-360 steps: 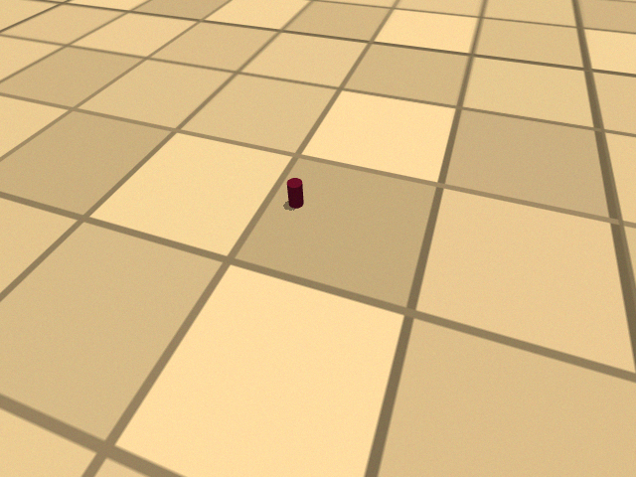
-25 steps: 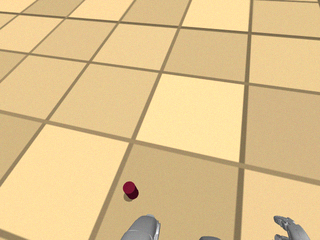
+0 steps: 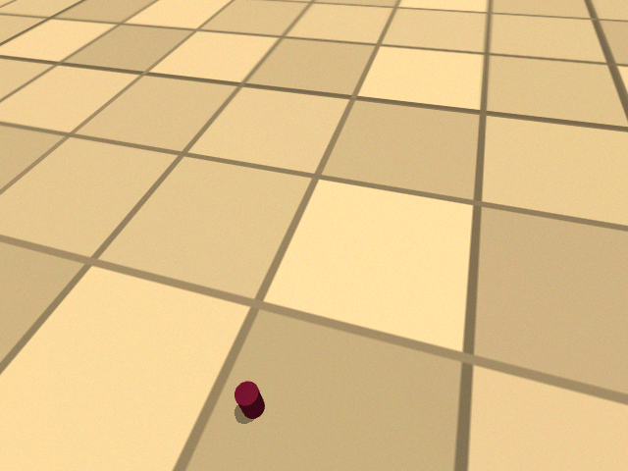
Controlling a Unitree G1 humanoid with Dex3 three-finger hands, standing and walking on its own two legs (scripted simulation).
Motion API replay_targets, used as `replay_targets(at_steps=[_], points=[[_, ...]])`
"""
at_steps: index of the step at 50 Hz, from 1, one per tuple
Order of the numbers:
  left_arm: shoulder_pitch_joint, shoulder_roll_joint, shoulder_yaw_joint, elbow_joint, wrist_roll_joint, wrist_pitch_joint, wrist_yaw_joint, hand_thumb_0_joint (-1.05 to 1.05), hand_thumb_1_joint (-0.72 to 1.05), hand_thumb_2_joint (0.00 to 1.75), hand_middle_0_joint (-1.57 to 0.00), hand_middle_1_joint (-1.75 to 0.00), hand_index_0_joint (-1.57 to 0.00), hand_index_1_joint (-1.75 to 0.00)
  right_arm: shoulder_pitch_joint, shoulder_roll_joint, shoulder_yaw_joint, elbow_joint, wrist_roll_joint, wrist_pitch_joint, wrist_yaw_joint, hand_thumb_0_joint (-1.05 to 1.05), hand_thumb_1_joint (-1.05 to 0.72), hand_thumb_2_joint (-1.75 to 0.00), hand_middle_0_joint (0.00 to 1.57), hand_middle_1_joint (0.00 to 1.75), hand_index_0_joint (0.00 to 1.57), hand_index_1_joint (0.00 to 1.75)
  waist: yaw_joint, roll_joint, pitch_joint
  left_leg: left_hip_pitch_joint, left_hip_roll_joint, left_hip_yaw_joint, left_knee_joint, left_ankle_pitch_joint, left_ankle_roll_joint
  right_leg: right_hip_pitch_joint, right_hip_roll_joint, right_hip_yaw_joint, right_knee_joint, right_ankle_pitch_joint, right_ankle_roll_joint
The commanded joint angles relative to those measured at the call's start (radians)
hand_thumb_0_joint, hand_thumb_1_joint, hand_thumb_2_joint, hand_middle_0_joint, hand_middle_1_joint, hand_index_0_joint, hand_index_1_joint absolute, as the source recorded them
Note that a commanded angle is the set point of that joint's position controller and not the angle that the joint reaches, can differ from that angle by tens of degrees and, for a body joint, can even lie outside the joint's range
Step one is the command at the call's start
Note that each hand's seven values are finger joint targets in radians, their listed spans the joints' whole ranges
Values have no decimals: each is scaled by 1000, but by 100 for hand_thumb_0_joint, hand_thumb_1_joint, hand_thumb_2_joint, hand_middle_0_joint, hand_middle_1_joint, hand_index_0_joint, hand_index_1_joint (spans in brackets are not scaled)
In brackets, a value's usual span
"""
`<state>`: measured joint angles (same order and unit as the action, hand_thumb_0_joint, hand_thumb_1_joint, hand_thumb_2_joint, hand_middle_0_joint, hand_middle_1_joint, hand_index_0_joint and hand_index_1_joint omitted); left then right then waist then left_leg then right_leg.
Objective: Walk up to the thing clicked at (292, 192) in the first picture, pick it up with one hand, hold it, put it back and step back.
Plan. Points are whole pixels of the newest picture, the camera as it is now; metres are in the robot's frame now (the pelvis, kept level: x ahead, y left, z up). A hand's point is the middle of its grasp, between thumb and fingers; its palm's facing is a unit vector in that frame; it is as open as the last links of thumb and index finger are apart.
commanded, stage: walk up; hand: left
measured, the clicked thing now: (250, 400) +0.44 +0.25 -0.70
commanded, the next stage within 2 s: stand in 0.06 s
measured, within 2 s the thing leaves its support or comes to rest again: neither
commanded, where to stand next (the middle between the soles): +0.11 +0.02 m, yaw -2 degrees
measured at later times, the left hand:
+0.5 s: hand out of the picture +0.09 +0.25 -0.13, palm faces -0.01 -0.94 -0.34, open 7.4 cm
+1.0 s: hand out of the picture +0.10 +0.24 -0.13, palm faces -0.01 -0.94 -0.35, open 7.4 cm
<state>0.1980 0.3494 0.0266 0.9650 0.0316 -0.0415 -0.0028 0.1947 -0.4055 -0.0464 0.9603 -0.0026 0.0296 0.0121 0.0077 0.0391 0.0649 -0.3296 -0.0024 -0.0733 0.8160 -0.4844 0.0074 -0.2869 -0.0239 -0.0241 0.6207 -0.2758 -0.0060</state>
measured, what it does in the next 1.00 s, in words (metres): stands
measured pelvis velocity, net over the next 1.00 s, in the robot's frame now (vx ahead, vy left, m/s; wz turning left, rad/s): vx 0.02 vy -0.01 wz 0.01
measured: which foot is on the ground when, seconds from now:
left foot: down 0.00-1.00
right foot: down 0.00-1.00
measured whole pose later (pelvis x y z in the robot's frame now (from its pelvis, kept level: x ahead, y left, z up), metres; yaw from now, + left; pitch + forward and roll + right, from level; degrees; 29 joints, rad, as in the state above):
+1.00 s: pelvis +0.02 -0.01 +0.02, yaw +0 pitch -2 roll +0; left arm 0.08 0.35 0.01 1.15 0.00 -0.02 -0.02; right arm 0.11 -0.36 0.00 1.15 -0.01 0.00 0.01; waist 0.00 0.02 0.06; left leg -0.11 0.05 -0.04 0.34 -0.19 -0.06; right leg -0.15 0.01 -0.03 0.34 -0.15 -0.01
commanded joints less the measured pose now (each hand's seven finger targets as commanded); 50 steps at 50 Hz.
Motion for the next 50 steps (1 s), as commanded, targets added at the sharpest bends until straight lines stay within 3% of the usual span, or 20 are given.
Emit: replay_targets(at_steps=[1, 2, 3, 4, 5, 6, 7, 8, 9, 12, 15, 18, 20, 23, 28, 32, 39, 48, 50], points=[[-93, 308, 75, -74, -3, -15, 24, 0, 90, 90, -20, -30, -20, -30, 49, -150, -46, -27, -18, -25, 7, 0, -90, -90, 20, 30, 20, 30, -25, -181, -35, 89, 22, 61, -191, 78, 9, -71, -214, 236, -241, -81, -144], [-92, 289, 65, -72, -8, -10, 23, 0, 90, 90, -20, -30, -20, -30, 49, -147, -49, -23, -21, -29, 7, 0, -90, -90, 20, 30, 20, 30, -31, -167, -51, 137, 6, 63, -301, 124, 16, -71, -189, 207, -193, -52, -123], [-102, 238, 45, -50, -29, -4, 15, 0, 90, 90, -20, -30, -20, -30, 47, -146, -41, -23, -17, -58, -3, 0, -90, -90, 20, 30, 20, 30, -55, -173, -80, 261, 59, -40, -468, 247, 19, -88, -125, 152, -119, 85, -57], [-66, 166, 30, -54, -42, 1, 12, 0, 90, 90, -20, -30, -20, -30, 16, -210, -47, -27, -30, -76, -10, 0, -90, -90, 20, 30, 20, 30, -9, 5, -105, 265, 230, -269, -537, 363, 59, -100, -27, 66, 3, 60, -1], [-57, 190, 31, -47, -50, 11, 18, 0, 90, 90, -20, -30, -20, -30, -66, -283, -52, -39, -30, -80, -14, 0, -90, -90, 20, 30, 20, 30, 23, 48, -65, 103, 298, -326, -549, 234, 130, -35, -10, 58, -40, -144, 1], [-61, 201, 35, -23, -49, 10, 13, 0, 90, 90, -20, -30, -20, -30, -131, -251, -45, -31, -25, -80, -11, 0, -90, -90, 20, 30, 20, 30, 48, 34, -30, -26, 255, -259, -530, 177, 124, 114, -34, 83, -91, -98, 1], [-79, 204, 33, -3, -44, 6, 5, 0, 90, 90, -20, -30, -20, -30, -153, -216, -30, -26, -21, -76, -8, 0, -90, -90, 20, 30, 20, 30, 42, 17, -10, -14, 194, -164, -523, 168, 81, 128, -38, 84, -163, -20, -5], [-97, 207, 31, 6, -36, 2, -1, 0, 90, 90, -20, -30, -20, -30, -144, -191, -18, -18, -14, -77, -10, 0, -90, -90, 20, 30, 20, 30, 25, 19, -39, 44, 162, -117, -503, 273, 48, 154, -59, 102, -178, 89, -11], [-98, 212, 31, 17, -34, -1, -1, 0, 90, 90, -20, -30, -20, -30, -134, -185, -16, -4, -9, -79, -11, 0, -90, -90, 20, 30, 20, 30, 17, 47, -75, 75, 143, -99, -503, 310, 23, 189, -73, 110, -190, 144, -18], [-105, 214, 21, 49, -33, 1, -3, 0, 90, 90, -20, -30, -20, -30, -126, -188, -13, 38, -6, -77, -14, 0, -90, -90, 20, 30, 20, 30, 13, 48, -81, 124, 131, -69, -514, 336, 18, 194, -81, 113, -232, 185, -20], [-120, 224, 13, 74, -32, -3, -1, 0, 90, 90, -20, -30, -20, -30, -125, -173, -9, 68, 0, -76, -15, 0, -90, -90, 20, 30, 20, 30, 1, -4, -105, 207, 129, -41, -492, 445, 12, 185, -95, 115, -261, 272, -21], [-139, 230, 10, 94, -29, -2, 3, 0, 90, 90, -20, -30, -20, -30, -126, -166, -6, 86, 2, -70, -17, 0, -90, -90, 20, 30, 20, 30, -11, -33, -90, 209, 132, -34, -505, 440, 10, 184, -98, 112, -279, 274, -13], [-149, 232, 8, 106, -30, 0, 2, 0, 90, 90, -20, -30, -20, -30, -137, -160, -3, 96, -1, -64, -15, 0, -90, -90, 20, 30, 20, 30, -11, -30, -53, 174, 128, -35, -535, 334, 7, 169, -94, 115, -305, 178, -10], [-151, 227, 7, 119, -26, 0, 3, 0, 90, 90, -20, -30, -20, -30, -158, -163, -3, 105, 0, -61, -13, 0, -90, -90, 20, 30, 20, 30, -6, -33, -47, 190, 125, -32, -543, 297, 2, 144, -95, 120, -329, 132, -10], [-164, 234, 11, 125, -25, -6, 5, 0, 90, 90, -20, -30, -20, -30, -166, -150, 0, 110, -4, -62, -9, 0, -90, -90, 20, 30, 20, 30, -12, -45, -79, 218, 127, -22, -532, 353, 1, 154, -106, 127, -337, 193, -12], [-163, 232, 11, 126, -25, -2, 4, 0, 90, 90, -20, -30, -20, -30, -169, -158, 0, 117, -6, -60, -8, 0, -90, -90, 20, 30, 20, 30, -7, -45, -58, 205, 121, -19, -535, 290, -1, 122, -102, 137, -369, 69, -9], [-163, 230, 15, 127, -27, -4, 5, 0, 90, 90, -20, -30, -20, -30, -158, -162, 2, 124, -6, -61, -10, 0, -90, -90, 20, 30, 20, 30, -9, -35, -110, 207, 130, -18, -528, 380, -2, 192, -108, 124, -340, 233, -11], [-167, 235, 17, 128, -27, 4, 5, 0, 90, 90, -20, -30, -20, -30, -128, -153, 11, 135, -7, -56, -12, 0, -90, -90, 20, 30, 20, 30, -8, -48, -78, 186, 128, -18, -540, 332, -7, 165, -105, 126, -356, 122, -12], [-164, 230, 17, 129, -26, 3, 6, 0, 90, 90, -20, -30, -20, -30, -128, -160, 10, 132, -7, -57, -13, 0, -90, -90, 20, 30, 20, 30, -9, -32, -92, 179, 135, -23, -539, 364, -3, 195, -103, 117, -339, 188, -11]])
